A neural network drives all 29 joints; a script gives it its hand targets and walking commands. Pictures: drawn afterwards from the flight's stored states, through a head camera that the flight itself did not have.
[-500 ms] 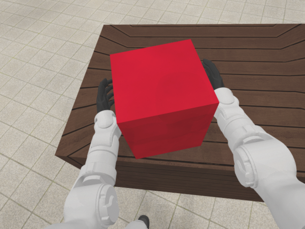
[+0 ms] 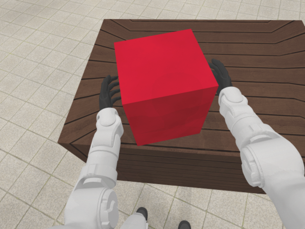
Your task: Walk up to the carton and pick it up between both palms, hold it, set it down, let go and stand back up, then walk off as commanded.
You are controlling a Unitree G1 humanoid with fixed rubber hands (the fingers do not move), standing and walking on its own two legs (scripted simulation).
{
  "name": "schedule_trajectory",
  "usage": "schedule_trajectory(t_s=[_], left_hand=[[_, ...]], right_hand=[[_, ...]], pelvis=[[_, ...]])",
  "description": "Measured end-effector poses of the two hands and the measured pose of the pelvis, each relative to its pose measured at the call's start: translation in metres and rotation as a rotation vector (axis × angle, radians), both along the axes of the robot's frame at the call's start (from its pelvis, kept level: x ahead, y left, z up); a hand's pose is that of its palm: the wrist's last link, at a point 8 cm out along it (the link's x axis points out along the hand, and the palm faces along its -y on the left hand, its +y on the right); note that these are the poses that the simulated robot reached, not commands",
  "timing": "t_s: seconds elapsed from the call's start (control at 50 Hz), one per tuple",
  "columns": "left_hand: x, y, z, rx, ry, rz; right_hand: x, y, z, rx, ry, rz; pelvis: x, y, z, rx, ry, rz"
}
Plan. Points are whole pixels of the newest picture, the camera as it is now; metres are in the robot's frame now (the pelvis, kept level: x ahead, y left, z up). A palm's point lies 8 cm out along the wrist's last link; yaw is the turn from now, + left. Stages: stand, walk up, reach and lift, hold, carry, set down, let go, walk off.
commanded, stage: set down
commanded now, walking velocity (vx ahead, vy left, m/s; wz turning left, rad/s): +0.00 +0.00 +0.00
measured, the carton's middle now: (161, 93) +0.46 +0.10 +0.02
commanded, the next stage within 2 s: none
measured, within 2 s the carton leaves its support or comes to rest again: neither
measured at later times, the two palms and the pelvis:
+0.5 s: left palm (105, 122) +0.32 +0.22 +0.04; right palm (234, 105) +0.44 -0.10 +0.04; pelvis -0.02 +0.00 +0.00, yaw +0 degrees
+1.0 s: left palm (105, 140) +0.28 +0.21 +0.02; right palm (254, 135) +0.38 -0.16 +0.00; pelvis -0.02 +0.00 +0.00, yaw +0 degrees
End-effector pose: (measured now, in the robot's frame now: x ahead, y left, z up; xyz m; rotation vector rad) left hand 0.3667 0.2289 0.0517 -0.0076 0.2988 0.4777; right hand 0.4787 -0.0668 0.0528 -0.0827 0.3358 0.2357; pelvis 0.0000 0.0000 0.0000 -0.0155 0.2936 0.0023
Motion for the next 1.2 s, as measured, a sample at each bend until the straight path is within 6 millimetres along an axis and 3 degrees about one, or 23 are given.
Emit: schedule_trajectory(t_s=[0.3, 0.64, 1.0, 1.2], left_hand=[[-0.035, -0.003, -0.008, -0.013, 0.015, 0.001], [-0.049, -0.009, -0.018, -0.001, 0.010, -0.001], [-0.083, -0.015, -0.032, 0.006, 0.033, -0.010], [-0.090, -0.016, -0.025, 0.009, 0.006, -0.015]], right_hand=[[-0.028, -0.020, 0.000, -0.001, 0.010, 0.010], [-0.054, -0.049, -0.035, -0.008, 0.033, 0.010], [-0.099, -0.098, -0.056, -0.017, 0.011, -0.011], [-0.113, -0.100, -0.051, 0.007, -0.013, 0.010]], pelvis=[[-0.021, 0.001, -0.001, -0.002, -0.029, -0.002], [-0.022, 0.001, -0.001, -0.002, -0.030, -0.002], [-0.024, 0.001, -0.001, -0.002, -0.034, -0.002], [-0.028, 0.001, -0.002, -0.003, -0.039, -0.002]])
